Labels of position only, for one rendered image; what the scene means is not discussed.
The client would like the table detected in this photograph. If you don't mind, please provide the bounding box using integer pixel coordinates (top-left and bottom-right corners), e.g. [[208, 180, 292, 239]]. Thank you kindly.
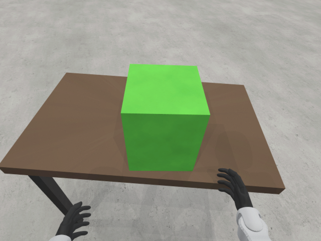
[[0, 72, 285, 224]]

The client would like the robot left hand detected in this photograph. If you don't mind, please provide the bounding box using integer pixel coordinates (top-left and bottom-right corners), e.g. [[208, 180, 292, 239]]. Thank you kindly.
[[55, 201, 91, 241]]

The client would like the robot right forearm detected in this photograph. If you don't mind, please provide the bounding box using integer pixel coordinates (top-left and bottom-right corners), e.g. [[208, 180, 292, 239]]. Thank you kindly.
[[236, 207, 272, 241]]

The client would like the carton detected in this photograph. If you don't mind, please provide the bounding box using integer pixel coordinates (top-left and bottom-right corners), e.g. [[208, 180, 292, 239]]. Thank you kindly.
[[121, 64, 210, 171]]

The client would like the robot right hand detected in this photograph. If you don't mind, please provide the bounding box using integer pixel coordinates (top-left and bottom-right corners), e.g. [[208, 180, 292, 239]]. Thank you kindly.
[[217, 168, 253, 210]]

